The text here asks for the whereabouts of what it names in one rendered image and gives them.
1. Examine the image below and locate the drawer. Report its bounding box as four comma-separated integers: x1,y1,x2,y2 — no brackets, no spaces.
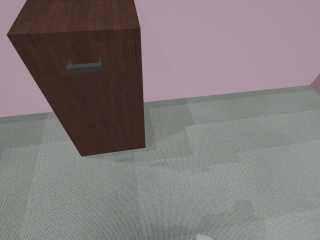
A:
22,40,137,78

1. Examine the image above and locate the handle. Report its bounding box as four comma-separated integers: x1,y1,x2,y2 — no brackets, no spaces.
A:
66,58,103,74

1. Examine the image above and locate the cabinet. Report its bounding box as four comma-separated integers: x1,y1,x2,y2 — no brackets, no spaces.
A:
7,0,146,157

